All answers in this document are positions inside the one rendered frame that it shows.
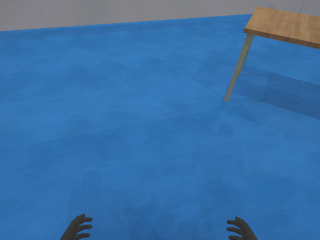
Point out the left robot hand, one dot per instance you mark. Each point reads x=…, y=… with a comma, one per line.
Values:
x=74, y=228

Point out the right robot hand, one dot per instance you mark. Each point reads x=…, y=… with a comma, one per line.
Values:
x=245, y=231

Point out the table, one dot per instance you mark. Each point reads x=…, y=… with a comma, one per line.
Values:
x=291, y=27

